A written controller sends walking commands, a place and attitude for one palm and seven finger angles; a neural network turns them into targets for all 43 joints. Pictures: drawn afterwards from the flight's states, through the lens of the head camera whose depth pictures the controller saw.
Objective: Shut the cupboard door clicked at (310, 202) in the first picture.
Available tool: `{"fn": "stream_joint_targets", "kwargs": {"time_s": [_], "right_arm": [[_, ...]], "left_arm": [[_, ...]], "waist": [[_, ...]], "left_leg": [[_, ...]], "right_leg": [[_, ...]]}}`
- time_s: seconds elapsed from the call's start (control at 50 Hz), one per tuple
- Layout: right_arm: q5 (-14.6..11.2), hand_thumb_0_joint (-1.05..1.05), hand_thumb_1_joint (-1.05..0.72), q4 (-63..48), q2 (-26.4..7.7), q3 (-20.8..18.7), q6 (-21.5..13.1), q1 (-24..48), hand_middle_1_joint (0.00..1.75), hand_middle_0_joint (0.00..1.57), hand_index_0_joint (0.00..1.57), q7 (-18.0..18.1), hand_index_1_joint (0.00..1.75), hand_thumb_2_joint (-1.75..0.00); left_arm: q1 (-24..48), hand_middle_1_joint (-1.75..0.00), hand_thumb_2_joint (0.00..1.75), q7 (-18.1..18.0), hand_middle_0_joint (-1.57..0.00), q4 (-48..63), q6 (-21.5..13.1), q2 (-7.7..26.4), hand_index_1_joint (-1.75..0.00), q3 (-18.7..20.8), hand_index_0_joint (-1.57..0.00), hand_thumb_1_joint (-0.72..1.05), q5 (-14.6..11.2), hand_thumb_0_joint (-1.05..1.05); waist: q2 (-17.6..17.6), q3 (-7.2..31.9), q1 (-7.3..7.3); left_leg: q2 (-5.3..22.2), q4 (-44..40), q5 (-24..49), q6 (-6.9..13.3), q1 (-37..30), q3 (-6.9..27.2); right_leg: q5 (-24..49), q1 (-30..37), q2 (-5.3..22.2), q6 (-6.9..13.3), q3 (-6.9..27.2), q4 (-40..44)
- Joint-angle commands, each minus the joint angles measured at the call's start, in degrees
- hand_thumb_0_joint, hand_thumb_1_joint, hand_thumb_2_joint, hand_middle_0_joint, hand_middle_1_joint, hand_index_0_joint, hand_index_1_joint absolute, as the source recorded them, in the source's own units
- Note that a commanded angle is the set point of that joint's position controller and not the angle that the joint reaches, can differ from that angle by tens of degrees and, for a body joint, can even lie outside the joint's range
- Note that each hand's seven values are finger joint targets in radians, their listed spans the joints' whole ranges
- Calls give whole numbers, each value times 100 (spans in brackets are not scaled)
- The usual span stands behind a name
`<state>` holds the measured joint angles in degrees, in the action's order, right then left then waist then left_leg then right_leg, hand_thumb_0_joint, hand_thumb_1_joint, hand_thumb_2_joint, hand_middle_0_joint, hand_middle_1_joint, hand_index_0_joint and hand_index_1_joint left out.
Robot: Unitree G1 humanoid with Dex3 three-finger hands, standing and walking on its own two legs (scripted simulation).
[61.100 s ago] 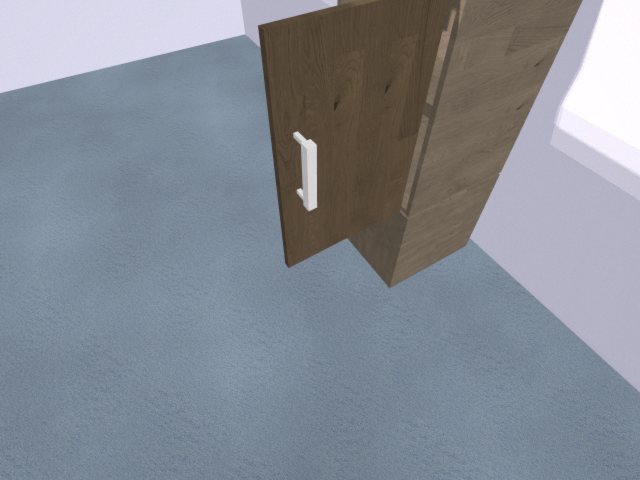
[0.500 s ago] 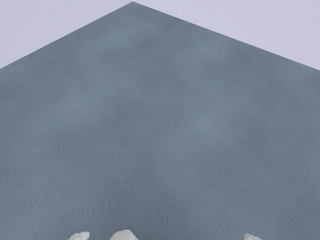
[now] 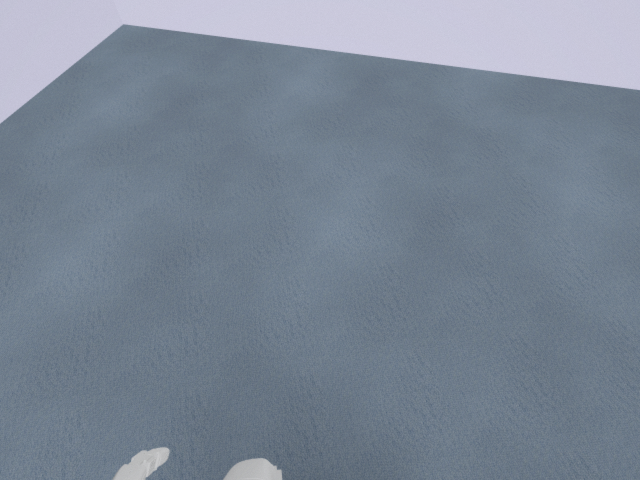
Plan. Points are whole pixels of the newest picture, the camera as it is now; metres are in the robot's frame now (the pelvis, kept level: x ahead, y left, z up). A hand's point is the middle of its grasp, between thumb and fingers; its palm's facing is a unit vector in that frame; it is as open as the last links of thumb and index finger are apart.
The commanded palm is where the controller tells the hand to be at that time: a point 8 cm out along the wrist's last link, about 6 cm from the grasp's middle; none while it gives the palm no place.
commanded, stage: turn to face it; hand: left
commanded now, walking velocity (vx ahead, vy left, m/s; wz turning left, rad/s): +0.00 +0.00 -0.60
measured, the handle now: out of the picture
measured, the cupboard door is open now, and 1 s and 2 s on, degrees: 21 21 21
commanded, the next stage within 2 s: none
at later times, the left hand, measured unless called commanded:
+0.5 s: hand (194, 445) +0.18 +0.20 -0.15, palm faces -0.28 -0.94 -0.19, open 7.4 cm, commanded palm none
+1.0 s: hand (246, 426) +0.21 +0.13 -0.17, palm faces -0.53 -0.83 -0.18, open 7.4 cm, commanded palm none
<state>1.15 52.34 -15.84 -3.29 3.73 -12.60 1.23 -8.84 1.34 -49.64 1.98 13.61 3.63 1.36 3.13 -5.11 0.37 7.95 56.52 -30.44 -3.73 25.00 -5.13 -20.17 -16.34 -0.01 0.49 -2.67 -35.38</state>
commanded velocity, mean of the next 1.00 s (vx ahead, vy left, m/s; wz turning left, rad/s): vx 0.00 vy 0.00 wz -0.60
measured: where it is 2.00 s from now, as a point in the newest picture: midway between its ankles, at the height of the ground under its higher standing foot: outside the picture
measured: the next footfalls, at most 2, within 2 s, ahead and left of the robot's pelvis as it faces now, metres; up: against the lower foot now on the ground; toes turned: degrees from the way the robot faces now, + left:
left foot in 0.26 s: +0.10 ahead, +0.13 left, +0.00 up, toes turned -5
right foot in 0.64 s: -0.02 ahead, -0.12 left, +0.00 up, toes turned -28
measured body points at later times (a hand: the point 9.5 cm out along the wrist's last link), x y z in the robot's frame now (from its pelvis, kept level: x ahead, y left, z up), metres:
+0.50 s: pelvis +0.02 +0.03 +0.02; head +0.07 +0.04 +0.46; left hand +0.19 +0.25 -0.13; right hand +0.00 -0.23 -0.11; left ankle +0.06 +0.13 -0.72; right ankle -0.06 -0.10 -0.66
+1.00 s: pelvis +0.04 +0.01 +0.00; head +0.09 +0.01 +0.45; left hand +0.24 +0.18 -0.16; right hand -0.02 -0.27 -0.12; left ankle +0.12 +0.09 -0.73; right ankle -0.06 -0.10 -0.72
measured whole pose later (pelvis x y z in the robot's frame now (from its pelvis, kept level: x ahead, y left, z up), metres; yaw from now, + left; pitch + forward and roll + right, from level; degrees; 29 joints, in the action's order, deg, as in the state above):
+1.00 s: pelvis +0.04 +0.01 +0.00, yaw -35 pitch +2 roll -1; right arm 0.8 48.8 -13.0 -1.8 1.2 -9.1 1.0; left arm -11.6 0.8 -51.3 3.6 13.2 3.7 1.1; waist -2.2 -3.7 -0.7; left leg 2.5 34.9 -16.5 -2.9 20.5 -2.9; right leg -19.6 -16.6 -2.7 -1.0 6.6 -34.7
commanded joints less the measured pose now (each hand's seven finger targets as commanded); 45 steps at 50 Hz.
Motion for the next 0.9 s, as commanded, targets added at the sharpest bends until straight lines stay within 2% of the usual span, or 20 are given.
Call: {"fn": "stream_joint_targets", "kwargs": {"time_s": [0.0,0.04,0.12,0.18,0.2,0.22,0.24,0.26,0.3,0.36,0.48,0.54,0.58,0.6,0.62,0.64,0.66,0.68,0.72,0.88], "right_arm": [[-24,0,-90,-649,-434,-79,-225,352,30,20,20,14,30,-90],[-28,0,-90,-613,-339,-63,-192,285,30,20,20,-8,30,-90],[-56,0,-90,-699,-274,-61,-221,293,30,20,20,-18,30,-90],[-70,0,-90,-603,-266,-72,-293,-232,30,20,20,21,30,-90],[-50,0,-90,-539,-455,-86,-362,-489,30,20,20,42,30,-90],[32,0,-90,-555,-982,-171,-420,-573,30,20,20,66,30,-90],[63,0,-90,-624,-1307,-210,-403,-747,30,20,20,90,30,-90],[94,0,-90,-602,-1211,-186,-420,-624,30,20,20,118,30,-90],[92,0,-90,-801,-922,-109,-426,-65,30,20,20,118,30,-90],[89,0,-90,-737,-797,-84,-403,17,30,20,20,117,30,-90],[73,0,-90,-449,-871,-189,-367,-380,30,20,20,66,30,-90],[64,0,-90,-398,-988,-246,-343,-374,30,20,20,24,30,-90],[2,0,-90,-437,-946,-264,-319,-204,30,20,20,-16,30,-90],[-47,0,-90,-577,-609,-215,-296,-114,30,20,20,-47,30,-90],[-34,0,-90,-883,-287,-98,-262,294,30,20,20,-54,30,-90],[-18,0,-90,-963,-359,-67,-199,557,30,20,20,4,30,-90],[-23,0,-90,-881,-336,-78,-195,524,30,20,20,57,30,-90],[-27,0,-90,-781,-487,-100,-203,429,30,20,20,67,30,-90],[-17,0,-90,-609,-414,-73,-213,241,30,20,20,8,30,-90],[-74,0,-90,-721,-281,-59,-254,306,30,20,20,0,30,-90]], "left_arm": [[-180,-30,90,-205,-20,370,-74,1055,-30,266,-20,90,-19,0],[-111,-30,90,-192,-20,407,-76,1100,-30,264,-20,90,3,0],[-41,-30,90,-154,-20,418,-30,1202,-30,319,-20,90,42,0],[170,-30,90,-136,-20,426,16,1135,-30,327,-20,90,13,0],[176,-30,90,-122,-20,486,51,980,-30,287,-20,90,-36,0],[-76,-30,90,-81,-20,567,88,600,-30,226,-20,90,-97,0],[-12,-30,90,-47,-20,682,67,550,-30,188,-20,90,-81,0],[66,-30,90,-47,-20,619,96,663,-30,219,-20,90,-10,0],[118,-30,90,45,-20,537,104,716,-30,290,-20,90,-4,0],[135,-30,90,129,-20,483,181,482,-30,243,-20,90,-19,0],[367,-30,90,137,-20,553,137,321,-30,173,-20,90,-16,0],[293,-30,90,112,-20,514,86,343,-30,155,-20,90,-27,0],[-269,-30,90,71,-20,344,27,620,-30,207,-20,90,-9,0],[-635,-30,90,9,-20,238,-39,1118,-30,295,-20,90,33,0],[-824,-30,90,-64,-20,156,-71,1573,-30,366,-20,90,21,0],[-961,-30,90,-111,-20,146,-50,1602,-30,358,-20,90,-28,0],[-729,-30,90,-178,-20,137,-85,1468,-30,387,-20,90,-13,0],[-433,-30,90,-219,-20,211,-68,1251,-30,331,-20,90,-37,0],[-73,-30,90,-208,-20,356,-86,1046,-30,251,-20,90,-32,0],[-94,-30,90,-167,-20,328,-51,1187,-30,329,-20,90,34,0]], "waist": [[-1343,828,-88],[-1198,804,-56],[-1227,579,-72],[-1192,640,192],[-737,800,273],[820,935,228],[1471,892,294],[1363,910,288],[874,572,60],[623,557,22],[931,779,231],[1011,875,174],[503,989,-142],[-830,1078,-352],[-2024,740,-496],[-1464,641,-575],[-2058,732,-383],[-1885,753,-279],[-1244,877,-45],[-1192,748,-62]], "left_leg": [[-124,911,495,-137,1090,509],[-260,386,620,-160,641,364],[-479,-833,621,-108,38,254],[-627,-2377,1418,-33,-1020,251],[-422,-3216,1773,48,-1692,428],[842,-3788,2006,511,-2297,1816],[1942,-4039,2603,1161,-2052,2687],[1994,-4080,2618,1303,-1732,2675],[1609,-3975,2610,1269,-1258,1848],[1164,-3811,2868,1074,-1460,807],[1306,-3417,3707,1091,-1929,216],[1334,-3048,3913,957,-1847,27],[1096,-2222,3257,525,-1213,-305],[550,-1209,1763,155,-169,-663],[-209,40,-702,-74,1076,-494],[-190,726,-602,-29,1290,260],[-200,1088,-408,-60,1648,484],[-59,1167,7,-82,1571,627],[-112,837,552,-173,1060,447],[-538,-1238,654,-109,-2,295]], "right_leg": [[3701,1255,1431,1011,1592,1197],[3304,849,1333,997,1536,1275],[2476,306,1264,995,1890,1323],[2009,-231,1009,652,2053,892],[1578,-611,665,378,1812,482],[55,-1445,-164,20,1172,-579],[-1654,-1654,-336,-179,416,-1953],[-1578,-1634,-107,-229,673,-2877],[-1073,-1604,142,-302,524,-3473],[-659,-1383,200,-383,201,-2883],[-668,-847,100,-332,-237,-1337],[-313,-282,-12,-229,-395,-353],[919,882,65,-75,-256,1028],[1822,1770,1124,276,1003,1612],[3437,1682,2207,913,2415,1662],[3886,1430,2230,1178,2359,1554],[3978,1606,1981,1187,2525,1483],[3655,1575,1828,1176,2233,1411],[3858,1322,1397,1004,1482,1186],[3074,686,1239,997,2097,1127]]}}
